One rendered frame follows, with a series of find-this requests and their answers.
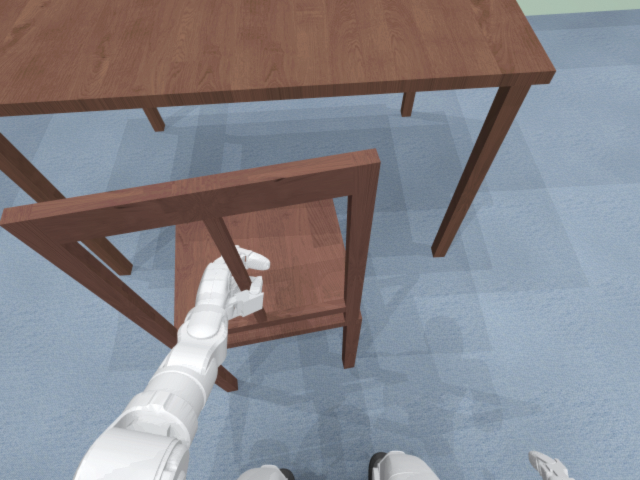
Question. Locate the right robot shin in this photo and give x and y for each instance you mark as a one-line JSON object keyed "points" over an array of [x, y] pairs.
{"points": [[392, 452]]}

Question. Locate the left robot hand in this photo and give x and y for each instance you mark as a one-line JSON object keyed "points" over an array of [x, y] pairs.
{"points": [[218, 286]]}

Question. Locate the left robot forearm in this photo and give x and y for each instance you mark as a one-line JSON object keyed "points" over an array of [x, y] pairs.
{"points": [[178, 391]]}

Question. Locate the robot right thigh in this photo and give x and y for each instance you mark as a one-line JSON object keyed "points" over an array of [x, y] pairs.
{"points": [[403, 467]]}

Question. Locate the chair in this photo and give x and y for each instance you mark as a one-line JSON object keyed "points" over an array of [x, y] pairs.
{"points": [[284, 212]]}

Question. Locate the right robot hand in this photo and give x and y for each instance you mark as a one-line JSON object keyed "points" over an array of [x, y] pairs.
{"points": [[548, 468]]}

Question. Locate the table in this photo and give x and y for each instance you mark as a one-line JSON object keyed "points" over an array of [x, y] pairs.
{"points": [[64, 56]]}

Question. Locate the left robot upper arm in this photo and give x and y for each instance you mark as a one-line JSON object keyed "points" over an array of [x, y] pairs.
{"points": [[122, 454]]}

